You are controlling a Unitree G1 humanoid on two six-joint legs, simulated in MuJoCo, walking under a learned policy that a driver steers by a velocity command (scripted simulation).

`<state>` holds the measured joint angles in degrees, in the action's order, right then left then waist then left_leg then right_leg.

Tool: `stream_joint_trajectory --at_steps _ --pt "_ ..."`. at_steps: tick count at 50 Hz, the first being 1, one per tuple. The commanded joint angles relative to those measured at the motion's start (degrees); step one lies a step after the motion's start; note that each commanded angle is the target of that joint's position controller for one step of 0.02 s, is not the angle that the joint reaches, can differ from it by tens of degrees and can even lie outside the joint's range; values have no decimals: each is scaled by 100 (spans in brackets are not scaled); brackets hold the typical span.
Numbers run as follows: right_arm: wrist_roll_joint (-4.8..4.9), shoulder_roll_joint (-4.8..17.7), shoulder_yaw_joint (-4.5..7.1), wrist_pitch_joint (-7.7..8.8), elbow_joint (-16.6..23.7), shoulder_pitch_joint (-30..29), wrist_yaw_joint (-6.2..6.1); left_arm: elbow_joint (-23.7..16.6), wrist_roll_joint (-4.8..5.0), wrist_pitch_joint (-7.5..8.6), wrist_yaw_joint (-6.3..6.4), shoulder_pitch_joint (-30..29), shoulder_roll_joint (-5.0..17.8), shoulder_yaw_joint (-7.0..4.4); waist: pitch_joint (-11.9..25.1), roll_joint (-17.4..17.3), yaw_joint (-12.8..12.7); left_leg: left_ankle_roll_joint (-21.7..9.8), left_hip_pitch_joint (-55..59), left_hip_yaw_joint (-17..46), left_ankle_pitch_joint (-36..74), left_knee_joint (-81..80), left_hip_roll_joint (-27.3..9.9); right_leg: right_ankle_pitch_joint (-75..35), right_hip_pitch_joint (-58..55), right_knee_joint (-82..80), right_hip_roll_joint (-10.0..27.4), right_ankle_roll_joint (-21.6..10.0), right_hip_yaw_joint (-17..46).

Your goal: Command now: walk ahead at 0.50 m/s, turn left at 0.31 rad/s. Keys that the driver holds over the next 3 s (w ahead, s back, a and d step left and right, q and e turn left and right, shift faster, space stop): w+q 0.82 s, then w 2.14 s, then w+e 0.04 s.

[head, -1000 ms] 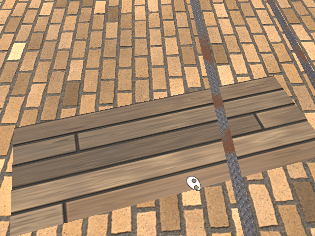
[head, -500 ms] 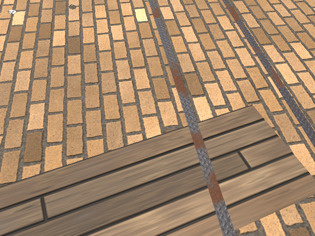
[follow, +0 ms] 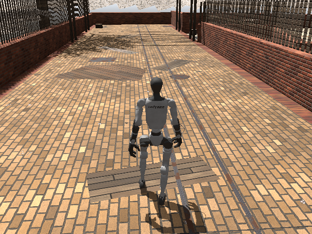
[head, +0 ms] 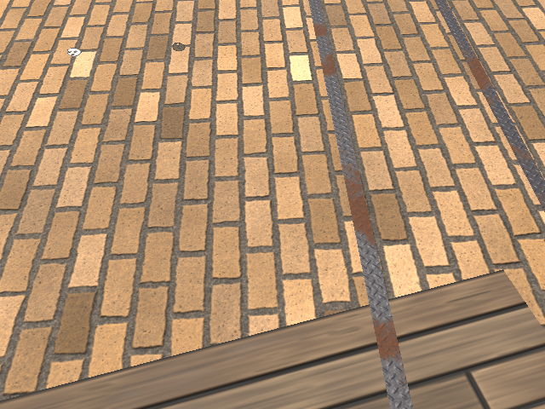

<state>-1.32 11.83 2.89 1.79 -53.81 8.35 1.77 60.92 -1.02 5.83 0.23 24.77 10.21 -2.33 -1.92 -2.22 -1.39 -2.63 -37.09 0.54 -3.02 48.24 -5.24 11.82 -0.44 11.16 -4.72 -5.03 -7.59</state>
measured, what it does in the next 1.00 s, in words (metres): walks ahead, turning left: left foot, then right foot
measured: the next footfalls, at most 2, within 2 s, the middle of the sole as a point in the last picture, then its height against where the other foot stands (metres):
left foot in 0.20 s outside the picture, level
right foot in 0.76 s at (277, 358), level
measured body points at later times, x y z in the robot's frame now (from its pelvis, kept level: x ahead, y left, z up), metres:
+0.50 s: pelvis +0.26 +0.07 +0.00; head +0.29 +0.09 +0.45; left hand +0.35 +0.35 -0.12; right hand +0.34 -0.19 -0.13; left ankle +0.23 +0.10 -0.75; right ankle +0.42 -0.08 -0.67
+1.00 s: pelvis +0.55 +0.11 +0.00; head +0.57 +0.11 +0.45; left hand +0.46 +0.38 -0.12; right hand +0.78 -0.07 -0.13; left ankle +0.48 +0.23 -0.67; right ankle +0.59 +0.03 -0.75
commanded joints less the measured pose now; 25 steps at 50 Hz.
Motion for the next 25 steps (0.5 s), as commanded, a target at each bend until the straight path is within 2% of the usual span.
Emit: stream_joint_trajectory --at_steps 1,5,7,8,9,10,11,12,13,14,15,16,17,18,20,22,25 --pt "17 118 -43 53 436 -578 31 -198 3 103 57 195 633 -79 -460 544 -35 -63 3 -273 454 -638 115 -1892 283 -586 1626 -422 417" --pt "-22 154 -49 87 673 -993 54 -77 -39 65 145 447 709 -90 -536 543 -118 -309 18 -582 12 -1218 250 -2817 -506 -154 1855 -386 95" --pt "-37 216 -4 100 674 -809 36 -90 -47 31 191 337 835 -117 -363 635 35 -515 474 -822 -497 -1392 521 -4375 -743 473 1906 -314 -123" --pt "-47 284 39 104 606 -521 12 -101 -55 2 209 279 920 -141 -158 727 169 -641 865 -953 -795 -1416 726 -5240 -810 1014 1923 -279 -222" --pt "-52 385 104 121 454 9 -6 -124 -64 -48 210 222 999 -165 152 760 380 -785 1428 -1041 -979 -1545 948 -5695 -797 1854 1907 -249 -315" --pt "-96 544 202 159 200 830 -24 -190 -36 -94 199 147 1055 -177 588 672 734 -971 2512 -938 -785 -1953 1058 -5293 -346 3033 1819 -136 -447" --pt "-189 1030 374 175 33 1702 -84 -415 0 -87 166 16 983 -147 1165 219 1116 -1350 3952 375 -1198 -2158 127 -3524 938 4777 1661 32 -499" --pt "-151 1562 501 131 130 1620 -118 -773 81 -44 22 218 436 -64 1553 -1139 681 -2287 5448 3556 -960 -2729 -1504 1790 3432 6902 318 337 -279" --pt "42 1457 476 52 86 1626 -105 -909 12 13 -1 -489 896 -162 1462 -200 822 -2184 5353 3848 -952 -3131 -1396 1585 4081 7175 437 261 922" --pt "67 1280 426 36 121 1188 -133 -1102 73 95 -33 -872 847 -145 704 -76 628 -1969 4661 2981 -619 -3237 -1277 962 4358 6862 754 225 957" --pt "70 979 355 51 158 927 -130 -1081 62 134 -20 -885 834 -142 327 348 412 -1730 3963 2492 63 -3376 -1034 620 4066 6368 931 247 931" --pt "91 841 313 82 200 721 -153 -1071 -24 71 -5 -869 799 -153 150 451 211 -1552 3449 2076 550 -3445 -761 546 3746 6009 1045 324 942" --pt "128 707 262 118 218 621 -177 -1075 -114 -51 -14 -731 733 -139 174 354 37 -1452 3113 1748 845 -3516 -530 534 3404 5738 1109 423 955" --pt "150 717 247 171 215 678 -182 -1107 -157 -163 -34 -710 687 -141 206 274 -19 -1434 2964 1615 1054 -3542 -429 565 3255 5545 1109 511 935" --pt "167 905 280 241 185 880 -185 -1230 -179 -309 -73 -877 635 -133 158 197 -43 -1423 2793 1436 1253 -3619 -254 420 3324 5165 1099 662 821" --pt "155 1014 302 240 187 1106 -184 -1447 -172 -363 -90 -1373 669 -131 13 90 82 -1331 2747 1429 1079 -3739 -145 -21 3609 4686 1110 778 750" --pt "142 1001 295 206 183 1505 -173 -1740 -139 -386 -104 -2106 740 -127 -85 -34 354 -1135 3067 1565 1062 -3737 -78 -639 4022 3954 1048 841 748"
